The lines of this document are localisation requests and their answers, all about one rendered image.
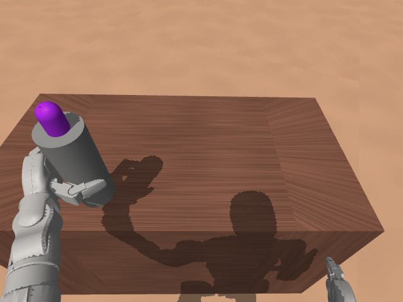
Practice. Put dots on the left robot hand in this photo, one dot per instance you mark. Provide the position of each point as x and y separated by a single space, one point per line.
40 176

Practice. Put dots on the bottle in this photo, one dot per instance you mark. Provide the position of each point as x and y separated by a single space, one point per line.
66 142

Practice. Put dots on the right robot hand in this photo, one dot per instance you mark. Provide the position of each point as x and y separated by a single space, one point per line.
338 289

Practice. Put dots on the left robot arm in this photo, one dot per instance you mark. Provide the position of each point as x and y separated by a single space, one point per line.
34 263

